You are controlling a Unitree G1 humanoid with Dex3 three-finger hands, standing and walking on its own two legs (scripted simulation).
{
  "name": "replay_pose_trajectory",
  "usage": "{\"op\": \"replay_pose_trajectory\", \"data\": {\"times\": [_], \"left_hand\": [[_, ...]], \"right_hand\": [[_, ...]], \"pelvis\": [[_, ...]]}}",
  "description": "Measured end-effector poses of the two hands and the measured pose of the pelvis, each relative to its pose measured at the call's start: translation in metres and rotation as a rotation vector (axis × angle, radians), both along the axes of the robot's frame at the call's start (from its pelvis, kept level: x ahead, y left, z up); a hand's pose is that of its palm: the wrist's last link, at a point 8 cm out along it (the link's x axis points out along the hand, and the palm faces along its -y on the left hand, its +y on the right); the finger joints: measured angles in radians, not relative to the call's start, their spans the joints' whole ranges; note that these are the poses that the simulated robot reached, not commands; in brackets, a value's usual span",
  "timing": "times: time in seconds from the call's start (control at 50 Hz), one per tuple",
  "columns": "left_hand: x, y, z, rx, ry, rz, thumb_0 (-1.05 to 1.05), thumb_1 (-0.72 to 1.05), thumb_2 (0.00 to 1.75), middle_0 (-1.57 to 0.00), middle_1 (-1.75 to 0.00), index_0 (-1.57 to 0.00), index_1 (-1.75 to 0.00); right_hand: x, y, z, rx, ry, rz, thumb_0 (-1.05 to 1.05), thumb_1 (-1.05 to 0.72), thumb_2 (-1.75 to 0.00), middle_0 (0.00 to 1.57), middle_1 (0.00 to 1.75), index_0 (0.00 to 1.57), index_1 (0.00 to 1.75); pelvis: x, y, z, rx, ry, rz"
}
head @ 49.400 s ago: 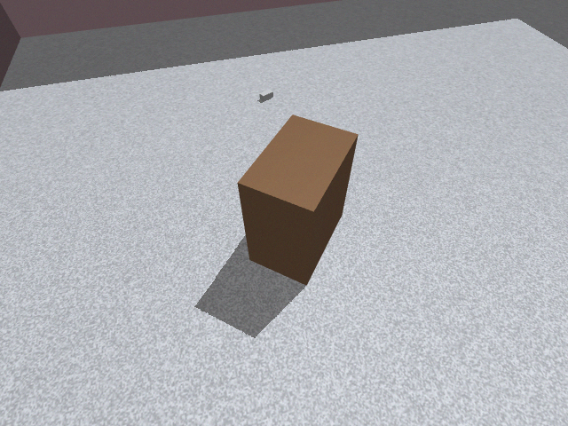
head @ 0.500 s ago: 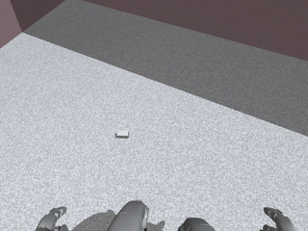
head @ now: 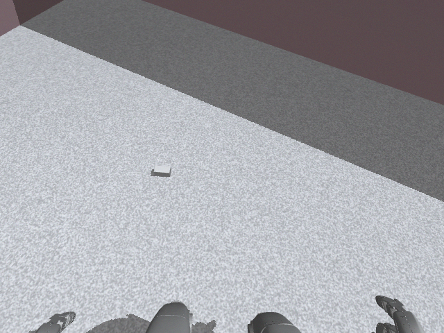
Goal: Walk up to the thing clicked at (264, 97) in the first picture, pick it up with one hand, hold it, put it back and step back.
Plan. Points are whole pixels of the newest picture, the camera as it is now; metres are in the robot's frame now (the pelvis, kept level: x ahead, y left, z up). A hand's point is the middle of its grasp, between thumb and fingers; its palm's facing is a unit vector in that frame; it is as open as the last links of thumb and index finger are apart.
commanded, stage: walk up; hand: left
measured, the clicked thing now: (162, 171) +0.81 +0.33 -0.74
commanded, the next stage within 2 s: stand in 1.42 s
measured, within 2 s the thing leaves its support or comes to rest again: neither
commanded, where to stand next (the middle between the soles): +0.44 +0.06 m, yaw +4 degrees
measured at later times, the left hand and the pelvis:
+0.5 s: hand out of the picture +0.02 +0.26 -0.14, palm faces +0.08 -0.91 -0.40, open 7.4 cm; pelvis -0.04 -0.01 +0.00, yaw +3 degrees
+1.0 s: hand out of the picture +0.04 +0.28 -0.14, palm faces +0.12 -0.92 -0.38, open 7.4 cm; pelvis -0.01 +0.00 +0.01, yaw +5 degrees
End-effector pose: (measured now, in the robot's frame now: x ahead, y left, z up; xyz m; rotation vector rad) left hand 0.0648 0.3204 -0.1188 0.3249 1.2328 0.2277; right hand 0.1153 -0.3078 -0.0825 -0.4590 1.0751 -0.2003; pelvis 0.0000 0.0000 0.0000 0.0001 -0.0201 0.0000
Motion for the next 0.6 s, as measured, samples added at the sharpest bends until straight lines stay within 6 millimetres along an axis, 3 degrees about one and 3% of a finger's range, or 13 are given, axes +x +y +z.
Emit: {"op": "replay_pose_trajectory", "data": {"times": [0.1, 0.2, 0.3, 0.36, 0.48, 0.6], "left_hand": [[-0.043, -0.024, 0.003, 0.034, 0.028, 0.002, 0.0, 0.9, 0.9, -0.2, -0.3, -0.2, -0.3], [-0.07, -0.041, 0.026, 0.052, 0.023, 0.03, 0.0, 0.9, 0.9, -0.21, -0.3, -0.2, -0.3], [-0.068, -0.038, 0.038, 0.075, -0.036, 0.042, 0.0, 0.9, 0.9, -0.21, -0.3, -0.2, -0.3], [-0.064, -0.03, 0.038, 0.081, -0.072, 0.052, 0.0, 0.9, 0.9, -0.21, -0.3, -0.2, -0.3], [-0.059, -0.014, 0.022, 0.055, -0.077, 0.066, 0.0, 0.9, 0.9, -0.2, -0.3, -0.2, -0.3], [-0.046, -0.02, 0.02, 0.019, -0.085, 0.034, 0.0, 0.9, 0.9, -0.2, -0.3, -0.2, -0.3]], "right_hand": [[-0.027, -0.031, -0.022, 0.035, -0.02, -0.032, 0.0, -0.9, -0.9, 0.21, 0.3, 0.21, 0.3], [-0.06, -0.039, -0.031, 0.09, 0.048, -0.078, 0.0, -0.91, -0.9, 0.2, 0.3, 0.2, 0.3], [-0.086, -0.034, -0.04, 0.112, 0.136, -0.061, 0.0, -0.91, -0.9, 0.2, 0.3, 0.2, 0.3], [-0.092, -0.025, -0.042, 0.117, 0.179, -0.033, 0.01, -0.91, -0.9, 0.2, 0.3, 0.2, 0.3], [-0.081, -0.002, -0.034, 0.118, 0.131, -0.011, 0.01, -0.91, -0.9, 0.2, 0.3, 0.2, 0.3], [-0.069, -0.002, -0.019, 0.113, 0.069, -0.013, 0.0, -0.9, -0.9, 0.21, 0.3, 0.2, 0.3]], "pelvis": [[-0.023, -0.021, -0.01, -0.032, -0.037, -0.004], [-0.028, -0.029, 0.002, 0.024, -0.023, -0.018], [-0.034, -0.03, 0.006, 0.02, -0.013, 0.023], [-0.037, -0.027, 0.005, 0.014, -0.012, 0.052], [-0.042, -0.016, 0.002, 0.034, -0.027, 0.058], [-0.039, -0.017, 0.007, 0.009, -0.021, 0.056]]}}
